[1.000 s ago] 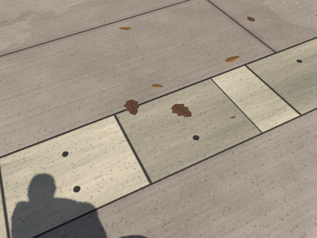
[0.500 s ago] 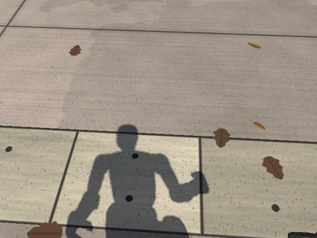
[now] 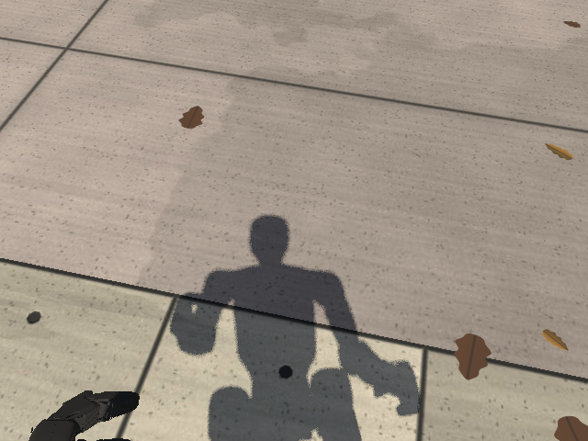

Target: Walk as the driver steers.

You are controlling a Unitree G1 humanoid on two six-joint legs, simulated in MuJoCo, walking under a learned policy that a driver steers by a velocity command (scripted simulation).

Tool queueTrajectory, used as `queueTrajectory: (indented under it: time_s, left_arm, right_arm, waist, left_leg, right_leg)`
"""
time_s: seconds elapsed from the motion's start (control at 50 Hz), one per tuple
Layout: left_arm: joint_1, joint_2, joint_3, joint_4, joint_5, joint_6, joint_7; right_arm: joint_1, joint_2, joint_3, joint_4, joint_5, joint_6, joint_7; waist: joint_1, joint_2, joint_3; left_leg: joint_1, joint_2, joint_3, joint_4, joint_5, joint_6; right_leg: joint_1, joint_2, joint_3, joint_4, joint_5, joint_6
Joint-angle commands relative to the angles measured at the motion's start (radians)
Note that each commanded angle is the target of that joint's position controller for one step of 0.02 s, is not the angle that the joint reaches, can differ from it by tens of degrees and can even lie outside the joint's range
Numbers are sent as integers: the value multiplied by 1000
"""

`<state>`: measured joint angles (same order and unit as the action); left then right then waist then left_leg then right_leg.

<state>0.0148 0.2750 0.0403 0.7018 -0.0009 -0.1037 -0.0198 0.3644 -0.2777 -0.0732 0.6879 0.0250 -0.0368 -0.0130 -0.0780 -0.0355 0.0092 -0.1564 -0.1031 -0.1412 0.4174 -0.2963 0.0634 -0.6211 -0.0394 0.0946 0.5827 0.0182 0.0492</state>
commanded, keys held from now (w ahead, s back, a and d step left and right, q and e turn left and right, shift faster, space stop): w+q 0.24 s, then w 0.58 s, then w+e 0.18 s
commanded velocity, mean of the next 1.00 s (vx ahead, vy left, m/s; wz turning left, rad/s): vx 0.50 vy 0.00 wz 0.25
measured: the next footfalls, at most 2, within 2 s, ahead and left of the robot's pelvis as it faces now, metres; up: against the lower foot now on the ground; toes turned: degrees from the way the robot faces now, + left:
right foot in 0.08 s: +0.23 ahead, -0.14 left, +0.00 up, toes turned +7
left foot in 0.58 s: +0.42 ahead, +0.18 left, +0.00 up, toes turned +17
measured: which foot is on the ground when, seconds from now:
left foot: down 0.00-0.10, up 0.12-0.56, down 0.58-1.00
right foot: up 0.00-0.06, down 0.08-0.58, up 0.60-1.00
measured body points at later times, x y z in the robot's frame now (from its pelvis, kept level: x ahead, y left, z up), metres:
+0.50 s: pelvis +0.25 +0.00 +0.00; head +0.28 +0.01 +0.45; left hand +0.18 +0.28 -0.13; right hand +0.53 -0.17 -0.07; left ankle +0.36 +0.18 -0.70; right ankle +0.19 -0.14 -0.74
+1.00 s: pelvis +0.49 +0.11 +0.00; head +0.51 +0.12 +0.45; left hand +0.63 +0.38 -0.10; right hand +0.59 -0.16 -0.12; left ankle +0.38 +0.17 -0.74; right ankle +0.72 +0.00 -0.69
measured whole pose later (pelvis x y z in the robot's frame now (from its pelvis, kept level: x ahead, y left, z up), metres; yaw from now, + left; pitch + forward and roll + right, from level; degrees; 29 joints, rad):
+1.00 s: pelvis +0.49 +0.11 +0.00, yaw +12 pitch +2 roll +2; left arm 0.08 0.27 0.04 0.79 -0.02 -0.06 -0.04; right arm 0.35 -0.27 -0.06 0.81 0.00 -0.08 0.00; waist -0.06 -0.05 0.01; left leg 0.03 -0.06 0.09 0.19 -0.26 0.05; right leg -0.68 -0.09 0.03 0.65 0.09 0.00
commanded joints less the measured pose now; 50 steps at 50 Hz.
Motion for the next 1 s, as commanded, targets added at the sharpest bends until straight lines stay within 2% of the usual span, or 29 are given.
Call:
queueTrajectory:
  time_s: [0.02, 0.06, 0.08, 0.1, 0.12, 0.14, 0.16, 0.18, 0.2, 0.22, 0.24, 0.32, 0.42, 0.48, 0.52, 0.54, 0.56, 0.58, 0.6, 0.62, 0.64, 0.66, 0.68, 0.7, 0.72, 0.76, 0.82, 0.92, 1.0]
  left_arm:
    - [-57, 118, 40, -82, -10, -21, -7]
    - [22, 128, 55, -65, -10, -28, -5]
    - [108, 151, 69, -51, -1, -32, 1]
    - [260, 207, 85, -38, 15, -34, 8]
    - [342, 271, 102, 0, 24, -21, 2]
    - [316, 179, 82, -20, 1, -17, -2]
    - [281, 130, 68, -28, -3, -10, 4]
    - [234, 114, 59, -34, 7, -3, 7]
    - [203, 94, 53, -26, 11, 1, 10]
    - [188, 84, 48, -20, 16, 0, 13]
    - [182, 76, 48, -11, 13, -4, 14]
    - [225, 117, 60, 45, 7, -17, 11]
    - [246, 158, 66, 85, -15, 0, 12]
    - [304, 187, 71, 117, -30, 13, 10]
    - [316, 205, 76, 135, -38, 25, 11]
    - [307, 215, 77, 140, -42, 30, 12]
    - [297, 212, 74, 144, -46, 35, 14]
    - [312, 177, 60, 149, -38, 35, 17]
    - [311, 108, 30, 117, 3, 31, 18]
    - [392, 34, 5, 95, -2, 9, 11]
    - [314, 140, 32, 103, -30, -4, 6]
    - [239, 160, 38, 73, -45, -11, 3]
    - [212, 144, 35, 75, -33, -11, 9]
    - [209, 137, 38, 78, -16, -5, 11]
    - [233, 125, 38, 85, -15, 5, 9]
    - [249, 95, 34, 94, -14, 25, 10]
    - [159, 80, 30, 65, -1, 37, 15]
    - [30, 52, 14, 38, -18, 33, -8]
    - [-62, 54, 10, -11, -24, 32, -28]
  right_arm:
    - [-5, -157, -48, -53, 4, -11, -7]
    - [-16, -137, -45, -58, 1, -3, -8]
    - [-18, -99, -33, -66, -3, -4, -6]
    - [-13, -37, -11, -87, -16, -8, -3]
    - [109, -18, -2, -114, 20, -13, -6]
    - [94, -119, -21, -86, 22, -11, -10]
    - [-8, -159, -33, -98, 11, -4, -9]
    - [-54, -149, -33, -105, -1, 2, -10]
    - [-86, -135, -35, -117, -8, 2, -6]
    - [-81, -117, -35, -121, -2, 6, 1]
    - [-75, -99, -32, -118, 4, 11, 5]
    - [-130, -44, -12, -127, -7, 13, 5]
    - [-272, -24, 10, -141, -11, -11, 33]
    - [-347, -33, 11, -163, -2, -16, 45]
    - [-357, -55, 4, -172, -3, -18, 49]
    - [-323, -72, -4, -165, -7, -19, 49]
    - [-226, -97, -21, -135, -15, -18, 45]
    - [-73, -147, -49, -84, -18, -15, 37]
    - [107, -236, -72, -56, -24, -8, 20]
    - [95, -288, -68, -57, -24, -12, 25]
    - [76, -195, -46, -60, -19, -19, 31]
    - [16, -162, -32, -61, -16, -26, 33]
    - [-46, -135, -22, -62, -18, -29, 35]
    - [-94, -109, -15, -64, -23, -32, 38]
    - [-118, -93, -10, -63, -31, -38, 38]
    - [-124, -93, -12, -46, -27, -53, 36]
    - [-93, -115, -19, -10, -25, -62, 25]
    - [-45, -142, -25, 42, -29, -62, 11]
    - [5, -148, -31, 93, -23, -52, 6]
  waist:
    - [36, 136, -18]
    - [82, 156, -38]
    - [125, 145, -93]
    - [181, 23, -221]
    - [126, -334, -326]
    - [147, -209, -246]
    - [168, -121, -141]
    - [150, -51, -86]
    - [131, -43, -39]
    - [107, -69, -24]
    - [99, -84, -18]
    - [97, -38, -1]
    - [133, -28, 23]
    - [156, -39, 44]
    - [142, -54, 49]
    - [110, -61, 30]
    - [49, -52, -29]
    - [-18, -30, -126]
    - [-78, 135, -272]
    - [0, 348, -370]
    - [-39, 212, -306]
    - [-23, 186, -181]
    - [11, 117, -119]
    - [43, 112, -73]
    - [75, 131, -65]
    - [98, 120, -53]
    - [88, 86, -3]
    - [35, 89, 39]
    - [-1, 75, 76]
  left_leg:
    - [-65, 244, -249, -58, 121, 145]
    - [-54, 216, -274, 25, 135, 118]
    - [-88, 168, -241, 142, 165, 85]
    - [-215, 101, -147, 430, 25, 42]
    - [-550, 4, -32, 736, -306, -16]
    - [-664, 76, -55, 873, -262, -34]
    - [-691, 106, -32, 910, -168, -41]
    - [-653, 137, -8, 896, -98, -45]
    - [-633, 163, -7, 855, -53, -47]
    - [-587, 189, 0, 828, -28, -45]
    - [-564, 198, 15, 805, -18, -46]
    - [-577, 198, 18, 643, 58, -60]
    - [-483, 192, 105, 325, 257, -59]
    - [-437, 177, 135, 221, 238, -43]
    - [-403, 160, 149, 166, 173, -14]
    - [-331, 138, 169, 130, 156, 5]
    - [-174, 104, 200, 78, 185, 30]
    - [63, 92, 198, 81, 203, 58]
    - [364, 316, -79, 106, 254, 127]
    - [543, 495, -540, -54, 40, 274]
    - [485, 473, -528, -105, -57, 245]
    - [371, 438, -388, -117, -4, 212]
    - [245, 394, -284, -135, 90, 193]
    - [143, 358, -211, -166, 166, 182]
    - [79, 339, -171, -198, 204, 178]
    - [24, 325, -113, -245, 267, 188]
    - [16, 316, -40, -280, 335, 189]
    - [44, 301, 107, -307, 319, 134]
    - [177, 347, 162, -279, 337, 115]
  right_leg:
    - [167, 32, -7, -64, -24, -22]
    - [285, 44, -31, -113, -91, -54]
    - [431, 7, -13, -123, -102, -86]
    - [680, -169, 155, -117, -136, -147]
    - [940, -369, 627, -239, -428, -301]
    - [901, -372, 680, -285, -625, -287]
    - [796, -336, 527, -290, -578, -248]
    - [685, -296, 405, -300, -440, -228]
    - [601, -261, 317, -320, -337, -226]
    - [541, -235, 241, -343, -275, -216]
    - [512, -217, 185, -366, -240, -215]
    - [500, -223, 75, -419, -90, -258]
    - [503, -188, -71, -428, -14, -237]
    - [548, -219, -74, -415, -19, -227]
    - [596, -246, -72, -378, 44, -215]
    - [606, -245, -87, -324, 161, -203]
    - [591, -214, -131, -202, 317, -179]
    - [510, -164, -179, -8, 360, -147]
    - [273, -103, -216, 348, 6, -96]
    - [-49, 54, -112, 627, -602, -57]
    - [-158, 3, -18, 722, -583, -66]
    - [-203, -38, -35, 712, -487, -80]
    - [-164, -77, -47, 664, -399, -78]
    - [-117, -100, -43, 604, -339, -71]
    - [-58, -116, -33, 579, -298, -65]
    - [-25, -116, -40, 531, -254, -48]
    - [-88, -113, -38, 383, -128, -23]
    - [-52, -70, -61, 123, 107, -39]
    - [-96, -43, -57, 27, 80, -73]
